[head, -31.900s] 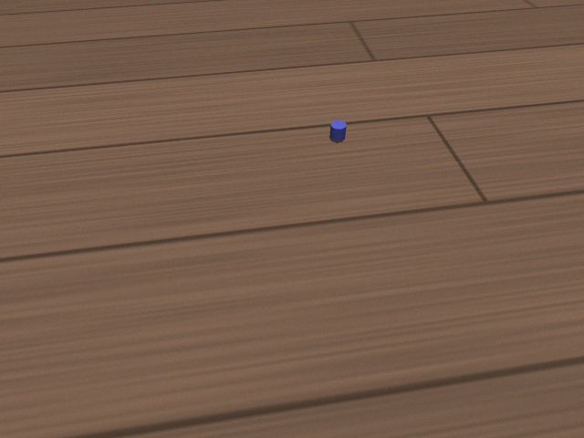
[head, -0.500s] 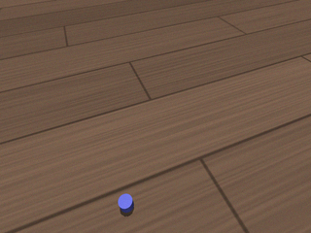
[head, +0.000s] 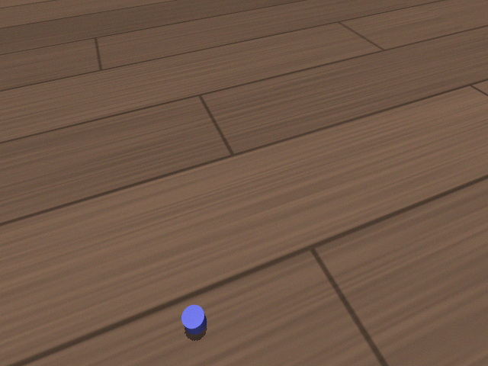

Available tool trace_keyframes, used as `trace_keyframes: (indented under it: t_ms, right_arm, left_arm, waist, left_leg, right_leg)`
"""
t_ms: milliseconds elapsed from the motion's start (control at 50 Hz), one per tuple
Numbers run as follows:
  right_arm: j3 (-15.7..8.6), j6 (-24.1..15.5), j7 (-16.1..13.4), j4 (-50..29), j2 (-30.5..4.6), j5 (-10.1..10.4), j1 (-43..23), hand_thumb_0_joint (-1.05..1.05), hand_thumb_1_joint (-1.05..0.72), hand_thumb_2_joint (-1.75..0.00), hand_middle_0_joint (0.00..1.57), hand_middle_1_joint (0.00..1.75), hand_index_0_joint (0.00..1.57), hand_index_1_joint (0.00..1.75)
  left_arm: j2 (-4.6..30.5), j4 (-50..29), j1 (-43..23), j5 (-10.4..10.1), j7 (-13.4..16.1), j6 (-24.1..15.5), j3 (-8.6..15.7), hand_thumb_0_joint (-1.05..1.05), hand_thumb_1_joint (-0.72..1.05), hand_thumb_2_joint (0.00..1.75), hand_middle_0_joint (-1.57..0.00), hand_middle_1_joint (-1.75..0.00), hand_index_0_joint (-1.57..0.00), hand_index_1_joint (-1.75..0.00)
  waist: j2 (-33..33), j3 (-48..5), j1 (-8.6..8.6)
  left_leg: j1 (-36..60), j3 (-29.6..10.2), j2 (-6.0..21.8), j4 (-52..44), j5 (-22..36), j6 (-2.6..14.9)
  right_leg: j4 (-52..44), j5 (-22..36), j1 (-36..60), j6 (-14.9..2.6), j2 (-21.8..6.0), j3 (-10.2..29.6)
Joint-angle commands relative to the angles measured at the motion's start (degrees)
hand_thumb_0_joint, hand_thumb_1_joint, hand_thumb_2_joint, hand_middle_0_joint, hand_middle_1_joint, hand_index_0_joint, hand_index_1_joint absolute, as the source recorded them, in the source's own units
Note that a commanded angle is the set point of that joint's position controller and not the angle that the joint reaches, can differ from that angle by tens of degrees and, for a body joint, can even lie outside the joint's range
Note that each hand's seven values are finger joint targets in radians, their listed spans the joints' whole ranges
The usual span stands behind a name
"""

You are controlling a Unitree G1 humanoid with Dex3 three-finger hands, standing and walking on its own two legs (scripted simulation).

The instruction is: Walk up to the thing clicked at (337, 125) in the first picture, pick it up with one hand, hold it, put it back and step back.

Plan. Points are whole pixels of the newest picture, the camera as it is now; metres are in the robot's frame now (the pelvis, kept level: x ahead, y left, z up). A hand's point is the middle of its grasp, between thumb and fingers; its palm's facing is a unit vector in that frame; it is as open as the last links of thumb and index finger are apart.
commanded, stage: stand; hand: left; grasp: from above
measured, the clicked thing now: (194, 319) +0.42 +0.24 -0.74
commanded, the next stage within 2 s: step back in 0.56 s
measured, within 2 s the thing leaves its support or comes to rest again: neither
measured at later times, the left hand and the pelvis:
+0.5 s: hand out of the picture +0.08 +0.24 -0.16, palm faces +0.00 -0.94 -0.33, open 7.4 cm; pelvis +0.00 +0.00 +0.00, yaw +0 degrees
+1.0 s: hand out of the picture +0.07 +0.31 -0.18, palm faces -0.02 -0.94 -0.35, open 7.4 cm; pelvis -0.07 +0.04 -0.01, yaw +0 degrees
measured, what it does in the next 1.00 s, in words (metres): lifts its right foot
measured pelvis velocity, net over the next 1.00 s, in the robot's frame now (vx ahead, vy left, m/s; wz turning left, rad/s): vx -0.07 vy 0.04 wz -0.01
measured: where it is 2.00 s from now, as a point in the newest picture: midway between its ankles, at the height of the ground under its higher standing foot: outside the picture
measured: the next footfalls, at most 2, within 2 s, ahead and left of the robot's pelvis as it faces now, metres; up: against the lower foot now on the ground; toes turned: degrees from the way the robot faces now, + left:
right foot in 1.26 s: -0.14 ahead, -0.09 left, +0.00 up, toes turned -3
left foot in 1.66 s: -0.24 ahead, +0.16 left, +0.00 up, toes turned -2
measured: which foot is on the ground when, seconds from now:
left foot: down 0.00-1.00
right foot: down 0.00-0.84, up 0.86-1.00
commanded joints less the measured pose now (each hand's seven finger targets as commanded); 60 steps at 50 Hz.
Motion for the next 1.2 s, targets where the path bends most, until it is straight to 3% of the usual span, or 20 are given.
trace_keyframes:
  t_ms: [0, 100, 280, 520, 540, 600, 620, 660, 700, 740, 760, 780, 800, 820, 840, 860, 920, 960, 1080, 1180]
  right_arm:
    - [-1.91, -1.06, -0.91, -2.99, -11.43, 0.11, -1.99, 0.0, -0.9, -0.9, 0.2, 0.3, 0.2, 0.3]
    - [-1.86, -1.0, -0.78, -3.3, -11.39, 0.11, -2.01, 0.0, -0.9, -0.9, 0.2, 0.3, 0.2, 0.3]
    - [-1.8, -1.14, -0.85, -3.6, -11.86, 0.22, -2.31, 0.0, -0.9, -0.9, 0.2, 0.3, 0.2, 0.3]
    - [-1.7, -1.12, -0.79, -3.7, -12.05, 0.2, -2.15, 0.0, -0.9, -0.9, 0.2, 0.3, 0.2, 0.3]
    - [-2.68, -0.06, -0.38, -5.04, -15.39, 0.88, -4.4, 0.0, -0.9, -0.9, 0.2, 0.3, 0.2, 0.3]
    - [-2.81, 0.67, -0.2, -7.02, -13.81, 1.71, -2.29, 0.0, -0.9, -0.9, 0.2, 0.3, 0.2, 0.3]
    - [-2.97, 1.03, -0.14, -7.41, -13.51, 1.65, -1.21, 0.0, -0.9, -0.9, 0.2, 0.3, 0.2, 0.3]
    - [-3.64, 1.82, 0.05, -7.92, -13.27, 1.29, 1.32, 0.0, -0.9, -0.9, 0.2, 0.3, 0.2, 0.3]
    - [-4.05, 2.45, 0.34, -9.11, -13.26, 1.03, 3.4, 0.0, -0.9, -0.9, 0.2, 0.3, 0.2, 0.3]
    - [-4.43, 2.24, 0.57, -9.77, -13.49, 1.13, 4.85, 0.0, -0.9, -0.9, 0.2, 0.3, 0.2, 0.3]
    - [-4.57, 1.95, 0.47, -9.92, -13.76, 1.02, 4.95, 0.0, -0.9, -0.9, 0.2, 0.3, 0.2, 0.3]
    - [-4.83, 1.68, 0.22, -10.76, -15.24, 0.61, 3.79, 0.0, -0.9, -0.9, 0.2, 0.3, 0.2, 0.3]
    - [-5.54, 1.34, 0.02, -11.78, -18.37, 0.03, 2.3, 0.0, -0.9, -0.9, 0.2, 0.3, 0.2, 0.3]
    - [-6.07, 1.04, -0.17, -11.95, -20.64, -0.55, 2.99, 0.0, -0.9, -0.9, 0.2, 0.3, 0.2, 0.3]
    - [-6.19, 0.72, -0.5, -12.39, -20.78, -0.8, 3.02, 0.0, -0.9, -0.9, 0.2, 0.3, 0.2, 0.3]
    - [-6.29, 0.68, -0.74, -13.52, -21.33, -0.84, 2.7, 0.0, -0.9, -0.9, 0.2, 0.3, 0.2, 0.3]
    - [-5.61, 0.72, -1.52, -15.89, -17.91, -1.13, -3.17, 0.0, -0.9, -0.9, 0.2, 0.3, 0.2, 0.3]
    - [-5.16, 0.62, -1.81, -16.67, -15.95, -0.68, -1.45, 0.0, -0.9, -0.9, 0.2, 0.3, 0.2, 0.3]
    - [-5.85, 0.96, -2.0, -17.63, -16.29, -0.26, 3.83, 0.0, -0.9, -0.9, 0.2, 0.3, 0.2, 0.3]
    - [-6.14, 1.58, -1.5, -19.71, -17.91, -0.43, -0.07, 0.0, -0.9, -0.9, 0.2, 0.3, 0.2, 0.3]
  left_arm:
    - [12.0, -3.23, -2.44, -0.27, 0.76, -1.07, 2.16, 0.0, 0.9, 0.9, -0.2, -0.3, -0.2, -0.3]
    - [12.42, -3.07, -1.99, -0.16, 0.71, -1.14, 2.28, 0.0, 0.9, 0.9, -0.2, -0.3, -0.2, -0.3]
    - [12.61, -3.62, -2.26, -0.37, 0.78, -1.47, 2.18, 0.0, 0.9, 0.9, -0.2, -0.3, -0.2, -0.3]
    - [13.19, -3.88, -2.49, -0.3, 0.57, -1.28, 2.27, 0.0, 0.9, 0.9, -0.2, -0.3, -0.2, -0.3]
    - [17.33, -4.47, -2.13, -1.4, 0.78, -0.65, 4.99, 0.0, 0.9, 0.9, -0.2, -0.3, -0.2, -0.3]
    - [17.53, -6.95, -1.06, -1.39, 1.07, -0.31, 5.52, 0.0, 0.9, 0.9, -0.2, -0.3, -0.2, -0.3]
    - [18.01, -7.99, -1.71, -1.26, 1.06, -0.16, 5.78, 0.0, 0.9, 0.9, -0.2, -0.3, -0.2, -0.3]
    - [18.84, -10.83, -5.43, -0.56, 1.14, 0.3, 6.19, 0.0, 0.9, 0.9, -0.2, -0.3, -0.2, -0.3]
    - [18.82, -13.14, -7.09, 0.39, 1.11, 0.64, 6.36, 0.0, 0.9, 0.9, -0.2, -0.3, -0.2, -0.3]
    - [17.85, -14.62, -8.96, 0.27, 0.99, 1.13, 6.05, 0.0, 0.9, 0.9, -0.2, -0.3, -0.2, -0.3]
    - [17.21, -15.02, -8.99, 0.1, 0.94, 1.51, 5.8, 0.0, 0.9, 0.9, -0.2, -0.3, -0.2, -0.3]
    - [15.86, -15.46, -7.69, -0.38, 0.88, 2.0, 5.4, 0.0, 0.9, 0.9, -0.2, -0.3, -0.2, -0.3]
    - [13.63, -16.19, -7.4, -1.02, 0.97, 2.36, 4.87, 0.0, 0.9, 0.9, -0.2, -0.3, -0.2, -0.3]
    - [12.4, -16.23, -6.54, -1.02, 1.31, 2.95, 4.89, 0.0, 0.9, 0.9, -0.2, -0.3, -0.2, -0.3]
    - [12.81, -15.9, -3.77, -0.62, 1.75, 3.47, 4.85, 0.0, 0.9, 0.9, -0.2, -0.3, -0.2, -0.3]
    - [12.11, -15.8, -2.91, -0.67, 2.06, 3.53, 4.63, 0.0, 0.9, 0.9, -0.2, -0.3, -0.2, -0.3]
    - [13.94, -14.62, -0.67, -1.24, 2.08, 3.78, 5.17, 0.0, 0.9, 0.9, -0.2, -0.3, -0.2, -0.3]
    - [14.44, -15.36, 0.66, -0.86, 1.78, 3.7, 5.52, 0.0, 0.9, 0.9, -0.2, -0.3, -0.2, -0.3]
    - [14.05, -18.17, -0.7, -0.46, 1.48, 2.8, 5.84, 0.0, 0.9, 0.9, -0.2, -0.3, -0.2, -0.3]
    - [13.46, -16.91, 4.81, -0.23, 0.73, 2.56, 6.26, 0.0, 0.9, 0.9, -0.2, -0.3, -0.2, -0.3]
  waist:
    - [0.03, -3.21, -0.09]
    - [-0.23, -3.34, -0.06]
    - [-0.03, -5.73, -0.22]
    - [0.13, -3.74, -0.23]
    - [-0.99, 3.16, -0.08]
    - [-2.79, -1.7, -0.65]
    - [-4.57, -3.39, -1.05]
    - [-9.11, -5.77, -1.9]
    - [-11.02, -6.86, -2.23]
    - [-10.46, -7.34, -3.16]
    - [-8.53, -6.99, -2.95]
    - [-2.63, -5.95, -2.33]
    - [5.78, -5.33, -1.99]
    - [10.64, -4.86, -2.23]
    - [6.52, -5.64, -1.46]
    - [9.19, -5.8, -2.14]
    - [8.31, -6.27, 0.91]
    - [6.59, -7.41, 0.72]
    - [6.31, -7.5, -3.09]
    - [9.39, -8.78, -1.37]
  left_leg:
    - [-0.78, -4.61, 5.75, -3.38, 6.0, 1.83]
    - [-0.81, -4.8, 5.69, -3.68, 4.81, 1.98]
    - [1.61, -4.28, 6.2, -1.98, 11.77, 1.96]
    - [0.38, -4.43, 6.22, -3.44, 6.77, 1.8]
    - [-5.15, -5.0, 5.17, 3.47, 14.26, 3.1]
    - [-4.76, -2.05, 2.2, 11.36, 11.96, 3.05]
    - [-5.21, -1.17, 0.72, 14.82, 9.06, 2.79]
    - [-5.86, 0.41, -2.35, 23.17, -8.46, 2.43]
    - [-7.64, -1.63, -2.08, 26.96, -18.2, 3.5]
    - [-6.72, -1.82, -1.22, 22.62, -12.3, 3.91]
    - [-6.41, -1.79, -0.24, 17.51, -1.12, 3.72]
    - [-7.64, -6.13, 3.98, 9.79, 11.63, 4.87]
    - [-6.83, -14.7, 10.52, 4.06, 23.19, 7.61]
    - [-2.08, -22.58, 15.54, 1.56, 29.55, 11.06]
    - [-1.95, -20.8, 17.17, 4.14, 33.95, 13.7]
    - [-3.38, -23.33, 18.42, 3.5, 34.49, 13.27]
    - [-2.32, -13.57, 13.08, 6.33, 29.12, 13.15]
    - [0.98, -11.65, 11.52, 7.27, 26.68, 12.66]
    - [7.82, -12.81, 13.92, 9.41, 27.33, 15.68]
    - [0.02, -12.8, 14.35, 8.05, 13.87, 13.81]
  right_leg:
    - [-3.59, 5.01, 0.18, -1.14, -6.22, 5.45]
    - [-3.82, 3.75, -0.01, -1.19, -6.2, 5.46]
    - [-2.72, 12.87, 1.97, -1.16, -6.69, 5.31]
    - [-3.72, 6.22, 0.41, -1.48, -6.39, 5.81]
    - [0.34, 15.35, -4.77, -1.98, -5.97, 6.69]
    - [1.05, 19.75, -4.0, -5.7, -8.97, 9.0]
    - [0.58, 20.06, -4.56, -7.59, -10.96, 11.04]
    - [0.02, 19.19, -6.7, -12.23, -16.48, 14.93]
    - [2.82, 19.21, -7.82, -14.16, -18.64, 15.13]
    - [6.78, 17.28, -8.52, -11.43, -15.77, 11.24]
    - [10.08, 15.75, -8.67, -9.25, -13.0, 8.9]
    - [16.03, 10.62, -9.24, -6.22, -7.75, 5.81]
    - [24.4, 1.83, -12.38, -3.04, 0.4, 2.75]
    - [32.04, -21.15, -20.18, -2.57, 7.26, 5.32]
    - [40.12, -26.2, -20.46, -2.48, 6.57, 9.77]
    - [42.7, -27.37, -21.37, -2.29, 7.07, 11.94]
    - [49.98, -19.84, -22.31, -2.38, 6.48, 13.83]
    - [50.55, -17.53, -22.85, -1.22, 6.73, 12.59]
    - [36.61, -19.65, -22.71, 1.45, 4.37, 10.11]
    - [22.38, -16.15, -13.08, -0.39, 1.97, 5.24]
